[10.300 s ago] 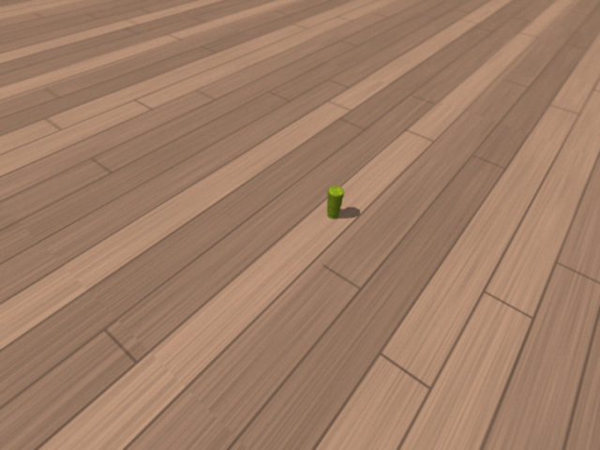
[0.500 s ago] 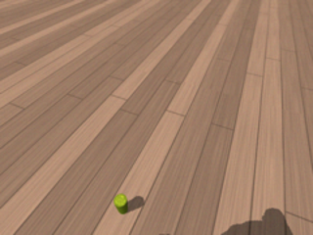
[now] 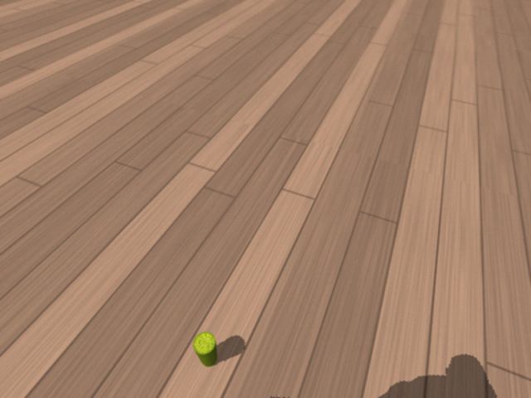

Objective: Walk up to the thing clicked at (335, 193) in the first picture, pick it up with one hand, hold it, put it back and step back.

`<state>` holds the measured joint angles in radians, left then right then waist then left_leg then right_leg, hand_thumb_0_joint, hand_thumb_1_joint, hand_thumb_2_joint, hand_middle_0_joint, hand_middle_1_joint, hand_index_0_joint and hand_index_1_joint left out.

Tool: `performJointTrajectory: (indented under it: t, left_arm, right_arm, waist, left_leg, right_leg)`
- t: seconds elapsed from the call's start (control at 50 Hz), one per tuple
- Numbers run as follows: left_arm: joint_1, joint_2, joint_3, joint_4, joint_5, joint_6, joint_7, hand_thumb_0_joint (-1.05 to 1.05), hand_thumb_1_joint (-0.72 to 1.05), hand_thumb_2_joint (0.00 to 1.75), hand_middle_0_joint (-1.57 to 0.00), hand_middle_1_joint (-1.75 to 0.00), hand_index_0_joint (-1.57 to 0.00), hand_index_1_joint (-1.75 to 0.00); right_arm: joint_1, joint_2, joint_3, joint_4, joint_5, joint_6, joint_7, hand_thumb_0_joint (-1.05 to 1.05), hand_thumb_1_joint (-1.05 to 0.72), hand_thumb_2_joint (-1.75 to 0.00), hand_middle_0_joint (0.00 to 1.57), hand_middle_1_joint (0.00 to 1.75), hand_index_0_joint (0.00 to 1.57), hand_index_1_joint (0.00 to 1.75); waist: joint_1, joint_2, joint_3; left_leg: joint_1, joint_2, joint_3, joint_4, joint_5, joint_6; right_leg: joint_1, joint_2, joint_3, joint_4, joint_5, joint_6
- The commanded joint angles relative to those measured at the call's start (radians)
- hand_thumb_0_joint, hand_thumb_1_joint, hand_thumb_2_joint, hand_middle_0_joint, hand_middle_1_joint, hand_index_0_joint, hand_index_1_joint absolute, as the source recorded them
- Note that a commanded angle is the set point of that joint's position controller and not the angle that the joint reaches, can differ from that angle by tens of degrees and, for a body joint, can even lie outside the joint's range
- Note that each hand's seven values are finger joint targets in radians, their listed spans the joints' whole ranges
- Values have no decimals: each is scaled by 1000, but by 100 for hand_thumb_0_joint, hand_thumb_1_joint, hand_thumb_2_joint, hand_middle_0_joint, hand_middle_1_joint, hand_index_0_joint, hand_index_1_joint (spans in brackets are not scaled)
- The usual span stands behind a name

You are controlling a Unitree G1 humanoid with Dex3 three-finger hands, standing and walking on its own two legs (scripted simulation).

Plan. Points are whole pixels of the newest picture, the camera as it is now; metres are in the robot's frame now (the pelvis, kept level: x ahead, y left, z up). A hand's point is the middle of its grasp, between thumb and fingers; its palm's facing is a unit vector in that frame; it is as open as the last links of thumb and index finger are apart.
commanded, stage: stand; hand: left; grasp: from the side
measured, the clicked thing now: (207, 351) +0.46 +0.20 -0.71
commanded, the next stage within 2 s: go down in 0.62 s
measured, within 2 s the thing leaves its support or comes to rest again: neither
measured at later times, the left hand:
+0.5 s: hand out of the picture +0.07 +0.25 -0.15, palm faces -0.03 -0.94 -0.35, open 7.4 cm
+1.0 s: hand out of the picture +0.16 +0.26 -0.16, palm faces +0.04 -0.94 -0.34, open 11.7 cm
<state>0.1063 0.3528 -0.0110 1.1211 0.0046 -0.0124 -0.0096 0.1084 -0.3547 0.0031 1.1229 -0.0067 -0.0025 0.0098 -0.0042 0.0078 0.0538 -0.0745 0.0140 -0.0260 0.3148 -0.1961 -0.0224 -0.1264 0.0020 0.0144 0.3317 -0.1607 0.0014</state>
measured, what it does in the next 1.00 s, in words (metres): stands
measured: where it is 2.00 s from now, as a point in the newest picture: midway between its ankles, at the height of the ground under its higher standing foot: outside the picture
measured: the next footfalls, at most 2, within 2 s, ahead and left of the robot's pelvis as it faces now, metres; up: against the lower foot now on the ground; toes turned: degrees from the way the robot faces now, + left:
none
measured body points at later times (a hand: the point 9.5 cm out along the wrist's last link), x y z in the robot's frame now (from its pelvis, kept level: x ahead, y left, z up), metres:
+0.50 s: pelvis +0.00 +0.00 +0.00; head +0.00 -0.01 +0.45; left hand +0.07 +0.30 -0.13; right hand +0.06 -0.30 -0.14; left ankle -0.01 +0.13 -0.75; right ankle +0.01 -0.12 -0.75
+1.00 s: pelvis -0.02 +0.00 -0.02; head +0.04 +0.00 +0.42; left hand +0.15 +0.31 -0.14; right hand +0.09 -0.26 -0.15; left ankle -0.01 +0.13 -0.75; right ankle +0.01 -0.12 -0.75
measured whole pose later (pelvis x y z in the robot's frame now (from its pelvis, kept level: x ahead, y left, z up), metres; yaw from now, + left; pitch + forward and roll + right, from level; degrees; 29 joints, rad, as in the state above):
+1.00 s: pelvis -0.02 +0.00 -0.02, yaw +0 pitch +6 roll +0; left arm -0.02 0.33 0.17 0.97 0.07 0.01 -0.03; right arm 0.22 -0.25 -0.02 0.79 0.02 -0.06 -0.02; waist -0.02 0.00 0.00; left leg -0.41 0.01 -0.03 0.62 -0.31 -0.02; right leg -0.45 0.00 0.01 0.61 -0.26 0.00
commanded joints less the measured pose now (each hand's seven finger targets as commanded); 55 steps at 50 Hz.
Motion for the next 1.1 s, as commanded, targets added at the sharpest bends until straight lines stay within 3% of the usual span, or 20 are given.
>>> performJointTrajectory:
  t: [0.0, 0.12, 0.18, 0.32, 0.68, 0.7, 0.72, 0.74, 0.76, 0.78, 0.8, 0.82, 0.86, 0.9, 0.94, 0.96, 0.98, 1.02, 1.08]
  left_arm:
    - [-44, 219, 45, -62, 3, -23, 19, 0, 90, 90, -20, -30, -20, -30]
    - [-40, 218, 45, -61, 3, -23, 19, 0, 90, 90, -20, -30, -20, -30]
    - [-38, 217, 45, -57, 3, -20, 18, 0, 90, 90, -20, -30, -20, -30]
    - [-37, 221, 47, -60, 5, -24, 19, 0, 90, 90, -20, -30, -20, -30]
    - [-24, 222, 48, -59, 3, -19, 18, 0, 90, 90, -20, -30, -20, -30]
    - [-27, 222, 49, -57, 1, -19, 17, 0, 82, 82, -12, -22, -12, -22]
    - [-378, 14, 33, -408, -48, -117, 32, 0, 74, 74, -4, -14, -4, -14]
    - [-475, 111, 80, -377, -42, -116, 40, 0, 66, 66, 0, -6, 0, -6]
    - [-261, 201, 148, -134, -20, -66, 47, 0, 58, 58, 0, -4, 0, -5]
    - [-189, 191, 158, -90, -13, -53, 32, 0, 50, 50, 0, -9, 0, -10]
    - [-210, 198, 156, -130, 8, -51, 21, 0, 42, 42, 0, -8, 0, -8]
    - [-298, 273, 198, -206, 23, -65, 17, 0, 34, 34, 0, -8, 0, -9]
    - [-147, 254, 224, -122, 64, -39, -4, 0, 27, 27, 0, -8, 0, -9]
    - [-43, 225, 249, -148, 78, -13, -12, 0, 21, 24, -2, -8, -1, -9]
    - [-75, 216, 248, -279, 75, 22, -4, 0, 11, 20, -3, -6, -2, -8]
    - [-32, 189, 239, -251, 74, 58, -1, 0, 4, 18, -4, -7, -3, -7]
    - [-92, 169, 215, -281, 73, 84, -3, 0, -3, 16, -4, -5, -3, -7]
    - [-90, 169, 212, -307, 74, 131, -5, 0, -10, 15, -5, -6, -3, -7]
    - [-70, 142, 209, -409, 55, 177, -14, 0, -31, 13, -5, -7, -4, -9]
  right_arm:
    - [-26, -208, -43, -53, -2, -22, -16, 0, -90, -90, 20, 30, 20, 30]
    - [-30, -210, -43, -55, -1, -21, -16, 0, -90, -90, 20, 30, 20, 30]
    - [-31, -207, -42, -53, 0, -22, -16, 0, -90, -90, 20, 30, 20, 30]
    - [-25, -213, -46, -58, -1, -22, -16, 0, -90, -90, 20, 30, 20, 30]
    - [-9, -209, -41, -53, -2, -20, -17, 0, -90, -90, 20, 30, 20, 30]
    - [-5, -210, -40, -52, -2, -21, -16, 0, -83, -90, 20, 30, 20, 30]
    - [-31, -33, 9, -348, 66, -81, -33, 0, -91, -92, 20, 30, 20, 30]
    - [22, -66, -2, -293, 66, -87, -43, 0, -98, -92, 20, 30, 20, 30]
    - [51, -102, -12, -269, 64, -79, -49, 0, -97, -92, 20, 30, 20, 30]
    - [56, -95, -27, -292, 60, -70, -46, 0, -97, -92, 20, 30, 20, 30]
    - [72, -92, -45, -316, 51, -73, -50, 0, -95, -92, 20, 30, 20, 30]
    - [90, -99, -59, -329, 46, -84, -59, 0, -94, -91, 20, 30, 20, 30]
    - [122, -88, -76, -359, 29, -93, -53, 0, -92, -91, 20, 30, 20, 30]
    - [127, -79, -86, -406, 24, -96, -48, 0, -89, -90, 20, 30, 20, 30]
    - [113, -72, -86, -456, 28, -99, -51, 0, -88, -90, 20, 30, 20, 30]
    - [101, -68, -80, -473, 30, -99, -52, 0, -86, -89, 20, 30, 20, 30]
    - [86, -72, -78, -493, 32, -104, -52, 0, -86, -89, 20, 30, 20, 30]
    - [59, -68, -77, -531, 36, -112, -54, 0, -85, -89, 20, 30, 20, 30]
    - [82, -58, -75, -561, 38, -129, -56, 0, -84, -88, 20, 30, 20, 30]
  waist:
    - [-2, -11, -79]
    - [1, -5, -75]
    - [3, -14, -53]
    - [0, -16, -85]
    - [5, -16, -43]
    - [3, -6, -33]
    - [-112, 39, 19]
    - [-71, -22, -49]
    - [-55, -44, -7]
    - [-21, -34, -15]
    - [-20, -39, -92]
    - [-14, -27, -184]
    - [-4, -21, -265]
    - [38, 14, -323]
    - [44, 67, -350]
    - [37, 60, -290]
    - [11, 42, -250]
    - [8, 12, -208]
    - [-9, -23, -243]
  left_leg:
    - [-16, 108, -72, -49, 129, 35]
    - [-15, 109, -72, -45, 117, 39]
    - [-29, 107, -79, -61, 82, 35]
    - [-9, 108, -76, -45, 118, 40]
    - [-36, 102, -76, -60, 65, 39]
    - [-50, 102, -76, -60, 45, 41]
    - [-186, -35, 66, 24, -76, 37]
    - [-178, -33, 62, 41, -84, 41]
    - [-221, -37, 59, 61, -100, 43]
    - [-258, -32, 59, 102, -76, 40]
    - [-260, -37, 58, 128, -42, 43]
    - [-255, -37, 54, 153, -11, 42]
    - [-313, -43, 41, 225, 30, 39]
    - [-322, -51, 42, 251, 78, 30]
    - [-297, -48, 37, 233, 89, 19]
    - [-328, -47, 32, 237, 63, 18]
    - [-346, -38, 24, 242, 26, 19]
    - [-387, -33, 20, 264, -34, 22]
    - [-417, -27, 19, 307, -67, 31]
  right_leg:
    - [32, -124, 95, -47, 147, -27]
    - [26, -124, 100, -52, 136, -25]
    - [12, -117, 97, -57, 69, -25]
    - [35, -124, 100, -52, 137, -27]
    - [6, -117, 107, -65, 64, -28]
    - [15, -118, 108, -66, 58, -28]
    - [-197, -10, -2, -7, -53, -9]
    - [-120, -10, -17, -2, -86, -2]
    - [-144, 1, -29, 11, -121, -11]
    - [-169, 1, -31, 49, -113, -13]
    - [-159, -3, -29, 74, -86, -13]
    - [-140, -7, -21, 106, -35, -8]
    - [-143, -11, -20, 186, 27, -8]
    - [-121, -6, -21, 224, 64, -17]
    - [-123, 2, -24, 225, 58, -22]
    - [-163, 5, -27, 215, 26, -22]
    - [-209, 11, -33, 220, -13, -23]
    - [-259, 12, -38, 230, -78, -22]
    - [-299, 13, -40, 273, -111, -16]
